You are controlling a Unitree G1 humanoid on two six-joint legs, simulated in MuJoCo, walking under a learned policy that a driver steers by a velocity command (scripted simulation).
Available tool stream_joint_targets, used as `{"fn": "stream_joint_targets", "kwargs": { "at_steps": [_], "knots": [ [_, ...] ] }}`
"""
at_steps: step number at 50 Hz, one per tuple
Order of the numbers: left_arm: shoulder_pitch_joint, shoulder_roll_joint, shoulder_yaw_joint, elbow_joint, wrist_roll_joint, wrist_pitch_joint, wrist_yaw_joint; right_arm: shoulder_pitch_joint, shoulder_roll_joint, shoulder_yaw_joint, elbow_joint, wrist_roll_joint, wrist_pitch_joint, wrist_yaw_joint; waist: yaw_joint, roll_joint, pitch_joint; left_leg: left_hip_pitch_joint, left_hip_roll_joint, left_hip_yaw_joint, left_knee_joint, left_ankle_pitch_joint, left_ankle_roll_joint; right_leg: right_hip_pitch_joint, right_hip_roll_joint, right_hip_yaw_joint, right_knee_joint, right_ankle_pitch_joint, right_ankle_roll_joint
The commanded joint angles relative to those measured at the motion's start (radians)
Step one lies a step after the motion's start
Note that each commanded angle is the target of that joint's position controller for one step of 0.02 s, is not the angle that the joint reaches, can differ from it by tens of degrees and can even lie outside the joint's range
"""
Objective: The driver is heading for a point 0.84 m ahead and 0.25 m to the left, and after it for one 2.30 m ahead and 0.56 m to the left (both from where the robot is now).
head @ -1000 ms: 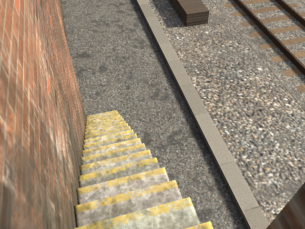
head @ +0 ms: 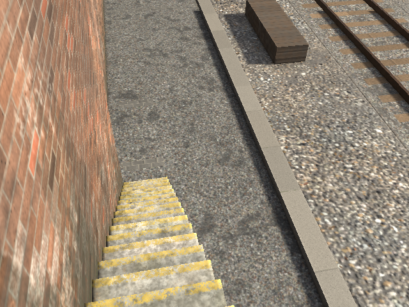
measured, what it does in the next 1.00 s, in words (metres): goes down, turning left: right foot 0.21 m lower, then left foot 0.21 m lower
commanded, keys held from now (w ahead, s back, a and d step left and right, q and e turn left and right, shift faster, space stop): w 0.10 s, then w+q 0.78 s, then w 0.12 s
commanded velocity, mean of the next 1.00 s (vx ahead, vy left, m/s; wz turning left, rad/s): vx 0.50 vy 0.00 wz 0.38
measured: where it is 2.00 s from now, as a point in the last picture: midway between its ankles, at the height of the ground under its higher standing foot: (151, 288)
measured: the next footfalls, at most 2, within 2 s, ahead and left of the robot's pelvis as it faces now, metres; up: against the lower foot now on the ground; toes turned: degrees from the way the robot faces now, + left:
right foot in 0.14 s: +0.18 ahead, -0.12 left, -0.21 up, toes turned -2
left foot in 0.74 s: +0.36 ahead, +0.21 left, -0.41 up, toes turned +15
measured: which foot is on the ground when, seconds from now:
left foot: down 0.00-0.12, up 0.14-0.72, down 0.74-1.00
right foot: up 0.00-0.12, down 0.14-0.74, up 0.76-1.00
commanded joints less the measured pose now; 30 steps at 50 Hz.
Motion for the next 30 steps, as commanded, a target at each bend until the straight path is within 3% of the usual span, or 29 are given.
{"fn": "stream_joint_targets", "kwargs": {
  "at_steps": [1, 2, 3, 4, 5, 6, 7, 8, 9, 10, 11, 12, 13, 14, 15, 16, 17, 18, 19, 20, 21, 22, 23, 24, 25, 26, 27, 29, 30],
  "knots": [
    [-0.189, 0.081, 0.004, -0.121, 0.016, -0.032, -0.039, 0.016, -0.128, -0.019, -0.064, -0.002, -0.023, -0.025, -0.044, 0.018, 0.153, -0.207, 0.161, -0.197, -0.19, 0.556, 0.023, 0.132, 0.004, -0.039, -0.501, 0.448, -0.001],
    [-0.168, 0.039, -0.003, -0.124, 0.0, -0.019, -0.038, 0.002, -0.186, -0.041, -0.054, -0.005, -0.004, -0.007, -0.068, 0.052, 0.136, -0.323, 0.167, -0.185, -0.198, 0.551, 0.068, 0.358, 0.049, -0.134, -0.487, 0.391, 0.013],
    [-0.015, 0.063, 0.01, -0.11, -0.021, -0.006, -0.026, -0.085, -0.229, -0.048, -0.064, -0.015, 0.011, 0.003, 0.005, 0.156, 0.117, -0.375, 0.202, -0.216, -0.112, 0.599, 0.116, 0.474, 0.049, -0.135, -0.482, 0.192, 0.0],
    [0.175, 0.113, 0.027, -0.022, 0.005, 0.004, -0.024, -0.137, -0.205, -0.043, -0.057, 0.0, 0.016, 0.023, 0.054, 0.174, 0.077, -0.377, 0.203, -0.202, 0.007, 0.821, 0.108, 0.576, 0.059, -0.141, -0.32, 0.266, -0.02],
    [0.499, 0.173, 0.055, 0.083, 0.026, 0.017, -0.024, -0.294, -0.216, -0.044, -0.103, 0.005, -0.004, 0.047, 0.235, 0.21, -0.05, -0.448, 0.163, -0.17, 0.267, 0.946, 0.07, 0.856, 0.082, -0.209, -0.278, 0.347, -0.056],
    [0.707, 0.181, 0.067, 0.139, 0.051, 0.024, -0.021, -0.391, -0.189, -0.047, -0.144, 0.043, -0.011, 0.057, 0.358, 0.09, -0.021, -0.448, 0.08, -0.142, 0.621, 0.992, -0.001, 0.969, -0.059, -0.118, -0.665, 0.296, -0.135],
    [0.742, 0.124, 0.044, 0.155, 0.029, 0.028, -0.019, -0.377, -0.141, -0.045, -0.142, 0.017, -0.008, 0.054, 0.4, -0.158, 0.1, -0.464, -0.139, -0.082, 1.224, 0.19, -0.03, 0.896, -0.155, -0.067, -0.968, 0.381, -0.215],
    [0.603, 0.092, -0.013, 0.159, 0.079, -0.003, -0.031, -0.186, -0.037, -0.033, -0.188, 0.04, 0.0, 0.063, 0.157, -0.389, 0.036, -0.896, -0.194, -0.309, 1.362, -0.145, -0.035, 1.2, -0.289, 0.09, -0.328, 1.09, -0.253],
    [0.512, 0.04, -0.04, 0.101, 0.073, -0.005, -0.045, -0.087, -0.066, -0.017, -0.214, 0.058, 0.013, 0.061, 0.061, -0.28, -0.055, -0.908, -0.122, -0.389, 1.072, -0.005, -0.031, 1.143, -0.322, 0.187, -0.344, 0.958, -0.26],
    [0.463, 0.054, -0.035, 0.087, 0.067, -0.007, -0.067, -0.127, -0.087, -0.018, -0.227, 0.071, 0.034, 0.047, 0.041, -0.087, -0.066, -0.887, -0.077, -0.329, 1.006, 0.076, -0.032, 0.995, -0.345, 0.2, -0.43, 0.561, -0.273],
    [0.379, 0.084, -0.029, 0.073, 0.039, -0.007, -0.079, -0.113, -0.115, -0.026, -0.222, 0.066, 0.058, 0.026, -0.038, 0.094, -0.05, -0.825, -0.041, -0.271, 0.91, 0.312, -0.026, 0.794, -0.309, 0.174, -0.476, 0.229, -0.23],
    [0.298, 0.159, -0.016, 0.052, 0.034, 0.001, -0.062, -0.157, -0.082, -0.004, -0.258, 0.065, 0.093, 0.013, -0.08, -0.037, -0.024, -0.857, 0.004, -0.251, 0.892, 0.483, -0.043, 0.626, -0.38, 0.297, -0.598, -0.169, -0.268],
    [0.202, 0.137, -0.035, 0.037, 0.066, 0.003, -0.031, -0.214, -0.073, 0.015, -0.293, 0.07, 0.136, 0.025, -0.115, -0.09, 0.142, -0.779, 0.028, -0.276, 0.718, 0.607, -0.093, 0.308, -0.395, 0.316, -0.709, -0.32, -0.284],
    [0.129, 0.049, -0.067, 0.016, 0.079, 0.001, -0.013, -0.241, -0.095, 0.015, -0.305, 0.044, 0.156, 0.028, -0.132, -0.04, 0.19, -0.658, 0.056, -0.256, 0.56, 0.739, -0.113, 0.152, -0.311, 0.248, -0.696, -0.353, -0.259],
    [0.146, 0.057, -0.069, 0.031, 0.084, -0.007, -0.015, -0.209, -0.092, 0.009, -0.281, 0.015, 0.174, 0.031, -0.13, -0.016, 0.163, -0.602, 0.068, -0.231, 0.453, 0.791, -0.12, 0.131, -0.27, 0.198, -0.681, -0.33, -0.241],
    [0.152, 0.107, -0.061, 0.028, 0.076, -0.023, -0.017, -0.189, -0.071, 0.014, -0.254, -0.013, 0.178, 0.033, -0.125, 0.002, 0.095, -0.531, 0.09, -0.246, 0.438, 0.914, -0.117, 0.185, -0.265, 0.196, -0.633, -0.255, -0.244],
    [0.192, 0.149, -0.049, 0.04, 0.058, -0.029, -0.019, -0.192, -0.072, 0.015, -0.261, -0.02, 0.174, 0.037, -0.105, -0.008, 0.058, -0.554, 0.103, -0.244, 0.392, 0.959, -0.109, 0.285, -0.284, 0.186, -0.6, -0.255, -0.24],
    [0.325, 0.14, -0.038, 0.059, 0.054, -0.038, -0.006, -0.272, -0.116, -0.005, -0.286, 0.002, 0.168, 0.039, -0.02, -0.039, 0.079, -0.777, 0.078, -0.306, 0.346, 1.033, -0.103, 0.481, -0.281, 0.209, -0.542, -0.429, -0.211],
    [0.4, 0.132, -0.035, 0.075, 0.062, -0.039, -0.004, -0.354, -0.13, -0.009, -0.314, 0.015, 0.163, 0.044, 0.038, -0.068, 0.098, -0.913, 0.081, -0.356, 0.254, 1.022, -0.094, 0.623, -0.303, 0.254, -0.535, -0.582, -0.19],
    [0.434, 0.125, -0.035, 0.07, 0.07, -0.038, -0.006, -0.436, -0.144, -0.02, -0.346, 0.02, 0.159, 0.047, 0.076, -0.05, 0.16, -1.004, 0.078, -0.388, 0.165, 1.008, -0.094, 0.678, -0.317, 0.291, -0.548, -0.685, -0.179],
    [0.457, 0.124, -0.027, 0.07, 0.083, -0.038, -0.005, -0.478, -0.158, -0.03, -0.362, 0.034, 0.147, 0.051, 0.089, -0.066, 0.183, -1.045, 0.081, -0.427, 0.087, 0.996, -0.088, 0.72, -0.331, 0.321, -0.575, -0.73, -0.174],
    [0.422, 0.116, -0.022, 0.07, 0.082, -0.033, 0.012, -0.435, -0.16, -0.035, -0.35, 0.031, 0.154, 0.053, 0.065, -0.123, 0.187, -0.942, 0.073, -0.438, -0.043, 1.066, -0.096, 0.648, -0.312, 0.225, -0.547, -0.706, -0.166],
    [0.407, 0.138, -0.015, 0.081, 0.079, -0.03, 0.022, -0.399, -0.154, -0.039, -0.321, 0.025, 0.167, 0.056, 0.04, -0.14, 0.13, -0.762, 0.083, -0.383, -0.117, 1.157, -0.089, 0.58, -0.297, 0.163, -0.576, -0.706, -0.146],
    [0.386, 0.115, -0.02, 0.084, 0.049, -0.032, 0.024, -0.403, -0.138, -0.043, -0.314, -0.002, 0.169, 0.063, 0.033, -0.123, 0.157, -0.643, 0.084, -0.324, -0.151, 1.242, -0.096, 0.485, -0.281, 0.079, -0.587, -0.684, -0.141],
    [0.359, 0.109, -0.017, 0.089, 0.042, -0.031, 0.028, -0.393, -0.122, -0.043, -0.306, -0.011, 0.172, 0.063, 0.034, -0.124, 0.167, -0.56, 0.087, -0.281, -0.142, 1.252, -0.101, 0.413, -0.28, 0.033, -0.581, -0.706, -0.139],
    [0.35, 0.129, -0.005, 0.087, 0.036, -0.033, 0.029, -0.401, -0.135, -0.051, -0.302, -0.014, 0.175, 0.066, 0.04, -0.077, 0.2, -0.551, 0.085, -0.275, -0.138, 1.274, -0.096, 0.409, -0.278, 0.005, -0.56, -0.686, -0.135],
    [0.332, 0.147, 0.004, 0.082, 0.045, -0.037, 0.03, -0.411, -0.141, -0.052, -0.29, -0.003, 0.182, 0.058, 0.042, -0.085, 0.232, -0.584, 0.094, -0.294, -0.134, 1.238, -0.105, 0.42, -0.302, 0.018, -0.542, -0.733, -0.127],
    [0.288, 0.131, 0.01, 0.054, 0.043, -0.037, 0.034, -0.485, -0.18, -0.057, -0.29, 0.015, 0.174, 0.08, 0.076, -0.075, 0.257, -0.538, 0.115, -0.24, -0.285, 1.243, -0.101, 0.443, -0.285, -0.09, -0.47, -0.748, -0.074],
    [0.278, 0.137, 0.016, 0.056, 0.029, -0.031, 0.033, -0.484, -0.167, -0.058, -0.267, 0.005, 0.175, 0.087, 0.085, -0.087, 0.277, -0.415, 0.117, -0.183, -0.355, 1.248, -0.1, 0.364, -0.279, -0.159, -0.417, -0.798, -0.044]
  ]
}}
